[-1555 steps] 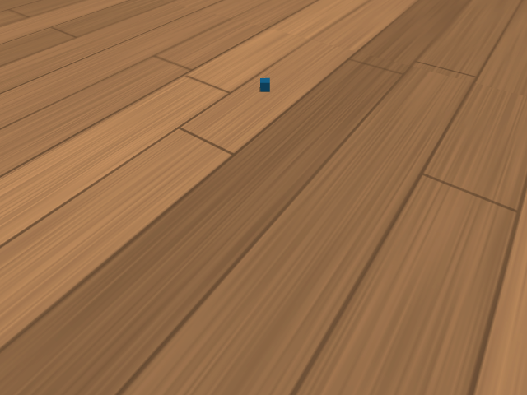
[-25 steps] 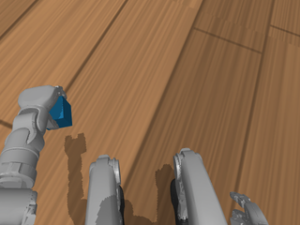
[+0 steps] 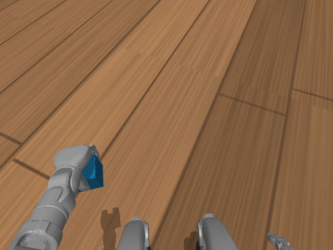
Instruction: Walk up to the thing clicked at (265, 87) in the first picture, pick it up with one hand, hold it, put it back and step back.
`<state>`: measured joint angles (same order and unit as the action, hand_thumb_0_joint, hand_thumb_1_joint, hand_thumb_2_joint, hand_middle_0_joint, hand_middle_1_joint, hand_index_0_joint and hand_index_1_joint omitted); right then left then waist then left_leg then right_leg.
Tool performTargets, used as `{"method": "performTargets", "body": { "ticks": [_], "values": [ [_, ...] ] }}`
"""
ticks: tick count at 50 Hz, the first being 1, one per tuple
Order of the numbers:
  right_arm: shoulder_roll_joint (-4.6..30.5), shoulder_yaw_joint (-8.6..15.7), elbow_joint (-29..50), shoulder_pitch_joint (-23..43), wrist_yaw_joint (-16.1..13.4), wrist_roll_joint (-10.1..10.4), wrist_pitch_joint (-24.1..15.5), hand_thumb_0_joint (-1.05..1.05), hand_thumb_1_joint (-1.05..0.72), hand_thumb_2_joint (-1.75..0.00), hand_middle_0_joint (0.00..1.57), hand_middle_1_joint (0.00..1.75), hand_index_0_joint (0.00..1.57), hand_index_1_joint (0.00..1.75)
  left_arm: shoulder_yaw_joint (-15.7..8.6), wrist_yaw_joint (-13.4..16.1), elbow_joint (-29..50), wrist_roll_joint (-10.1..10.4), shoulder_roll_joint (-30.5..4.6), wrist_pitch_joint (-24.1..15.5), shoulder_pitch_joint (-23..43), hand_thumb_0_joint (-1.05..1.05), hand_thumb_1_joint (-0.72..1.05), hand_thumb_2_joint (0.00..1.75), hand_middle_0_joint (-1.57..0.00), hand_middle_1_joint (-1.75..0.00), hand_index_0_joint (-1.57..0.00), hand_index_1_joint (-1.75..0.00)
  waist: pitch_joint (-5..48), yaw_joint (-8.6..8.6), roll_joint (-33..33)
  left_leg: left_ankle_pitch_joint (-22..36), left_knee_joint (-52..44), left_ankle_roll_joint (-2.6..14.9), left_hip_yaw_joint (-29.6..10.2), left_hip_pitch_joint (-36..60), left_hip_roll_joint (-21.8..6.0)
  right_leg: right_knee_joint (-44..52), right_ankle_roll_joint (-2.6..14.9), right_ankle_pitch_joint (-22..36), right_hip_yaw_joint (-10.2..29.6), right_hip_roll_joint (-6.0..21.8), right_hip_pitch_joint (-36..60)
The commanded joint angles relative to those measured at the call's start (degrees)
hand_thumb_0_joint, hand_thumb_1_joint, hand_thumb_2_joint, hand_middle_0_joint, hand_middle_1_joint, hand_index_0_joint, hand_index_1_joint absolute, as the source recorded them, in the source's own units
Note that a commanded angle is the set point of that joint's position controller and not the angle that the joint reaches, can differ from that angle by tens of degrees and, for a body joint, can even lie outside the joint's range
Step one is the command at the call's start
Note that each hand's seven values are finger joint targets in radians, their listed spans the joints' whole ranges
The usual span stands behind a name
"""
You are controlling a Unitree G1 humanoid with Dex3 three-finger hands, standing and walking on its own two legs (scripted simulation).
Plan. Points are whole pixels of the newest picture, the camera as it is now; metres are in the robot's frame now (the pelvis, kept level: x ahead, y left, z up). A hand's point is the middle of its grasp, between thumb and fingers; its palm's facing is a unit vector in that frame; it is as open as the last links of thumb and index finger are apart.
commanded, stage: lift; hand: left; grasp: from above
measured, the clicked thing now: (87, 173) +0.36 +0.24 -0.12
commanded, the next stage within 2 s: hold in 0.42 s
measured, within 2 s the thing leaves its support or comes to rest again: neither
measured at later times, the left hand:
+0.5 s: hand (75, 153) +0.37 +0.23 +0.01, palm faces -0.45 -0.11 -0.89, open 9.8 cm
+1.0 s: hand (70, 142) +0.37 +0.23 +0.05, palm faces -0.45 -0.09 -0.89, open 9.8 cm
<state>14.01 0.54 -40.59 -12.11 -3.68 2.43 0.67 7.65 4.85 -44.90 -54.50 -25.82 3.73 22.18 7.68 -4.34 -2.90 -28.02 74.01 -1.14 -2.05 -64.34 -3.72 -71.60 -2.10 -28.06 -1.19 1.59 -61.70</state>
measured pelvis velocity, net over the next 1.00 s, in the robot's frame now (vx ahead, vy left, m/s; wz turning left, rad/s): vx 0.06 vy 0.00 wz -0.02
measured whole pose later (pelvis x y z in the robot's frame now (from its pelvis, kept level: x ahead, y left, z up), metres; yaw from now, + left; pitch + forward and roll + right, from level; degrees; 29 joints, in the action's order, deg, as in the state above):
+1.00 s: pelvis +0.06 +0.00 +0.11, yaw -1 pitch +5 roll +0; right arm 14.4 2.7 -41.3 -13.1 -2.0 3.2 3.1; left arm 12.3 3.2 -45.9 -55.6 -21.1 4.9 19.0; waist 3.1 -0.8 -2.2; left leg -17.6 35.9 -1.0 2.5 -23.5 -2.9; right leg -35.0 -2.3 -17.4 0.9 2.2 -22.8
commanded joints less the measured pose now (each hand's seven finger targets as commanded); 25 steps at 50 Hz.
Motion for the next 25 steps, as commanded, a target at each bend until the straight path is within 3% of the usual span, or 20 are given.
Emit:
{"method": "performTargets", "body": {
  "ticks": [1,6,10,11,14,16,21,23,25],
  "values": [
    [7.7,3.2,4.0,-1.8,-0.8,-0.3,-3.2,0.0,-0.88,-0.89,0.2,0.3,0.2,0.3,-3.1,4.6,9.1,-0.6,-10.5,0.1,19.0,0.0,0.73,0.55,-1.01,-0.6,-1.05,-0.56,19.6,-0.71,-1.3,4.2,-16.6,1.68,1.4,20.4,3.4,18.3,2.48,4.0,1.5,-3.1,16.1],
    [7.8,3.8,2.3,-3.4,-0.9,-0.3,-3.6,0.0,-0.88,-0.89,0.2,0.3,0.2,0.3,-3.0,6.2,5.6,-1.6,-10.4,0.4,18.9,0.0,0.74,0.57,-1.02,-0.59,-1.06,-0.56,18.4,0.05,-1.7,10.5,-22.0,1.11,0.9,27.2,2.9,21.4,2.47,10.7,0.8,-3.2,21.0],
    [7.7,4.0,2.3,-3.5,-0.6,-0.3,-3.6,0.0,-0.88,-0.89,0.2,0.3,0.2,0.3,-2.4,6.8,3.4,-1.3,-8.4,0.9,17.3,0.0,0.74,0.59,-1.02,-0.61,-1.05,-0.57,16.7,0.48,-1.8,12.5,-25.9,0.94,1.2,31.1,3.0,25.0,2.44,12.3,0.8,-3.3,24.5],
    [7.4,3.8,2.2,-3.3,-0.4,-0.3,-3.6,0.0,-0.88,-0.89,0.2,0.3,0.2,0.3,-1.3,6.7,3.9,-1.3,-7.5,0.9,18.1,0.0,0.73,0.6,-1.02,-0.61,-1.05,-0.57,15.9,0.59,-1.4,13.3,-26.6,1.01,1.3,31.5,3.2,25.9,2.38,13.1,0.9,-3.2,25.6],
    [7.8,4.2,2.4,-3.2,-0.2,-0.4,-3.3,0.0,-0.88,-0.89,0.2,0.3,0.2,0.3,-1.2,6.4,1.9,-1.2,-7.3,1.3,16.7,0.0,0.74,0.61,-1.03,-0.6,-1.06,-0.57,14.9,0.7,0.1,15.2,-28.6,1.15,1.7,33.8,3.4,28.4,2.17,14.9,1.2,-3.1,28.4],
    [7.9,4.4,2.8,-2.4,0.0,-0.3,-3.1,0.0,-0.88,-0.89,0.2,0.3,0.2,0.3,-1.4,6.3,4.9,-0.9,-8.2,1.3,19.1,0.0,0.76,0.64,-1.06,-0.59,-1.08,-0.57,15.7,1.4,-0.6,15.9,-30.3,1.11,2.0,36.2,3.6,30.0,2.08,15.5,1.1,-3.0,30.8],
    [7.9,4.5,2.2,-2.7,0.3,-0.2,-2.6,0.0,-0.88,-0.89,0.2,0.3,0.2,0.3,-0.6,5.9,4.2,-1.2,-6.7,1.4,18.8,0.0,0.7,0.61,-1.02,-0.57,-1.04,-0.54,15.8,0.83,0.0,21.3,-33.0,0.82,2.2,40.9,3.3,31.8,2.09,20.1,0.8,-3.3,33.8],
    [7.8,4.8,2.1,-2.8,0.4,-0.3,-2.3,0.0,-0.88,-0.89,0.2,0.3,0.2,0.3,-1.2,5.8,4.8,-1.5,-7.5,1.2,18.3,0.0,0.68,0.6,-0.99,-0.58,-1.02,-0.55,15.5,1.6,-0.6,22.6,-33.9,0.8,2.4,41.5,3.5,32.8,2.15,21.3,0.9,-3.3,35.2],
    [7.8,4.8,2.2,-2.8,0.6,-0.3,-2.2,0.0,-0.88,-0.89,0.2,0.3,0.2,0.3,-0.2,5.4,3.9,-1.1,-5.7,1.2,18.0,0.0,0.69,0.61,-1.0,-0.58,-1.03,-0.55,14.5,1.01,0.6,22.6,-34.9,0.92,2.7,42.5,3.4,33.9,2.13,21.4,0.7,-3.3,35.7]
  ]
}}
